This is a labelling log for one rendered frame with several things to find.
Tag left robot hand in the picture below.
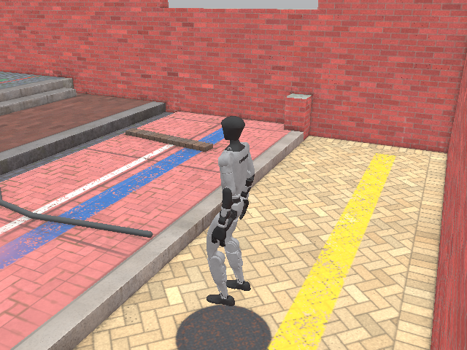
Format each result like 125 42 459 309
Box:
212 226 226 247

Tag right robot hand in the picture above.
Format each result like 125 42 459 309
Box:
239 200 249 219

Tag robot left forearm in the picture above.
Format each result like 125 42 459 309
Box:
217 188 234 228

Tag robot right upper arm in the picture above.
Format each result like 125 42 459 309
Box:
240 142 255 179

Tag robot right foot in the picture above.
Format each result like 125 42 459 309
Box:
226 280 251 291

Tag robot right forearm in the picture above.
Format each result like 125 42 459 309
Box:
240 175 255 200

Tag humanoid robot torso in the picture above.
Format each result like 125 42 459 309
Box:
220 147 248 220

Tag robot left upper arm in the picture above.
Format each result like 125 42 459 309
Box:
218 152 236 196

